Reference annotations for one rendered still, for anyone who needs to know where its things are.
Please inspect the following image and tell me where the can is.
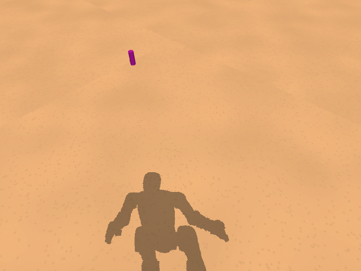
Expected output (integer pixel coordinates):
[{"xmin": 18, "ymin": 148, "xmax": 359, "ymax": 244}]
[{"xmin": 128, "ymin": 50, "xmax": 136, "ymax": 65}]

